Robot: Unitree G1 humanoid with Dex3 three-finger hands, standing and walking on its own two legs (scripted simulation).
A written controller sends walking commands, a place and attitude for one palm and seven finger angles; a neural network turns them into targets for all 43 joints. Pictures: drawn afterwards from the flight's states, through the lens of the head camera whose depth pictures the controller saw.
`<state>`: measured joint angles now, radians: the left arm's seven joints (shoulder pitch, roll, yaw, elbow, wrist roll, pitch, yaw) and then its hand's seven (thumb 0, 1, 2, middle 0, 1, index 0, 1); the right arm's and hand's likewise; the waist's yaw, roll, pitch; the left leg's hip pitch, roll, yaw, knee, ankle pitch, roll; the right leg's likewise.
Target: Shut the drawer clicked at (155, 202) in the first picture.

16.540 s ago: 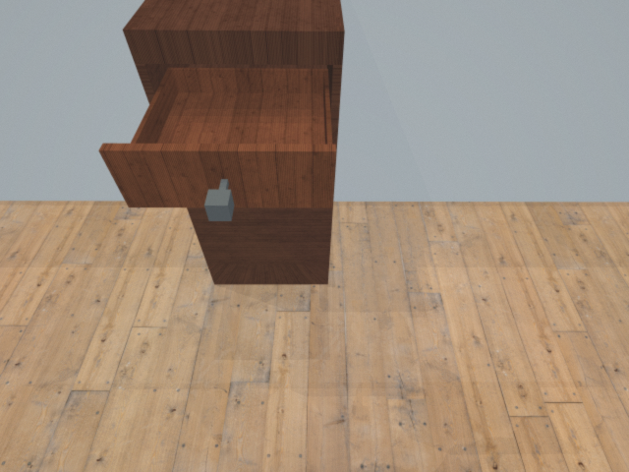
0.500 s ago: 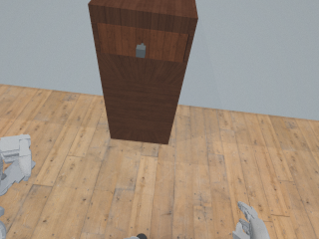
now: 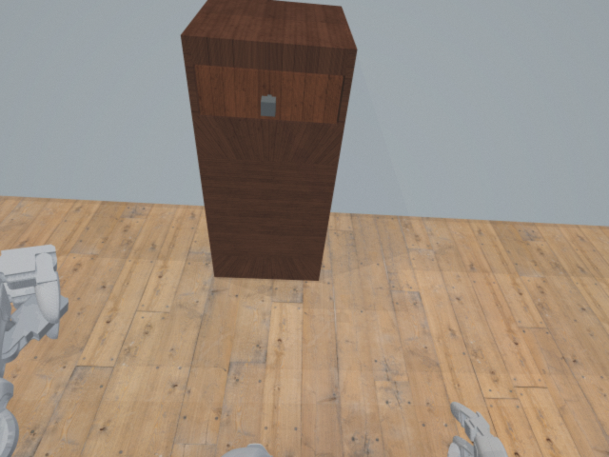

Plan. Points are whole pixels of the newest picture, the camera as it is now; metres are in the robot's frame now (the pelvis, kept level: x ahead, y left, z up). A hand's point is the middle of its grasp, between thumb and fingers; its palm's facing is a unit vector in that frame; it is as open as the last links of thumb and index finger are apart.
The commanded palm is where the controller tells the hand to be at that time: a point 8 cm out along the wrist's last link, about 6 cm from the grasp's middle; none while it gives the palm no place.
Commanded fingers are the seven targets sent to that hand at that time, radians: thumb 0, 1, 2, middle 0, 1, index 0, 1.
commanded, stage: stop stepping back and stand still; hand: left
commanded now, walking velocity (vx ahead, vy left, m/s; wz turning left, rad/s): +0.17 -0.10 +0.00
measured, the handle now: (268, 103) +0.96 +0.10 +0.04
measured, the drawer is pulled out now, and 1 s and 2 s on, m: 0.00 0.00 0.00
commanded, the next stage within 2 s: let the arm hang, fingers relaxed in 1.20 s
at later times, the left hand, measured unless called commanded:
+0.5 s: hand out of the picture +0.11 +0.26 +0.19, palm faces +0.33 -0.79 -0.51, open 3.3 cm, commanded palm +0.06 +0.31 +0.20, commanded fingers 0.00 0.90 0.90 -1.40 -1.60 -1.40 -1.60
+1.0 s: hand out of the picture +0.12 +0.28 +0.19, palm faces +0.37 -0.75 -0.55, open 3.2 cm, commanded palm +0.07 +0.32 +0.20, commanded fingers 0.00 0.90 0.90 -1.40 -1.60 -1.40 -1.60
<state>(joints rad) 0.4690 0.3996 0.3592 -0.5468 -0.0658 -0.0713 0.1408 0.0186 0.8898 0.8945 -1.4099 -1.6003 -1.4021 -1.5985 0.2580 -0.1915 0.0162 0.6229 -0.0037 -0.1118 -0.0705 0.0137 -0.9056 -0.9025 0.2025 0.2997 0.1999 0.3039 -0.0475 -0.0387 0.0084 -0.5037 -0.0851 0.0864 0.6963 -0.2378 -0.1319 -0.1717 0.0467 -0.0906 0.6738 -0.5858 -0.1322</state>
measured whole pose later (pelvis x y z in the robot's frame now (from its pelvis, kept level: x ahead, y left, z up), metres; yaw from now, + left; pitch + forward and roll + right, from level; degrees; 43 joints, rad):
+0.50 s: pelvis -0.08 +0.03 +0.00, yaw +0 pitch -1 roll +0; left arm 0.65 0.44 0.38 -0.67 -0.02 -0.18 0.14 0.02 0.89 0.89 -1.41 -1.60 -1.40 -1.60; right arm 0.23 -0.15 0.04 0.62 -0.01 -0.06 -0.04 0.01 -0.90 -0.90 0.21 0.30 0.20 0.30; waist 0.00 -0.02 0.02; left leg -0.52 0.06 0.02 0.99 -0.44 -0.01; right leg -0.32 -0.01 -0.11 0.64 -0.28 -0.08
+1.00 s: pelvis -0.06 +0.04 +0.02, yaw +2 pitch +0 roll +0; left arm 0.67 0.40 0.38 -0.57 -0.03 -0.21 0.15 0.01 0.89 0.89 -1.41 -1.60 -1.40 -1.60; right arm 0.21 -0.20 0.01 0.62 0.02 -0.09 -0.05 0.01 -0.91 -0.90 0.20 0.30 0.20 0.30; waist -0.01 0.05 0.02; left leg -0.30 0.02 0.04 0.63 -0.34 0.01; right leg -0.27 0.01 -0.09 0.52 -0.26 -0.06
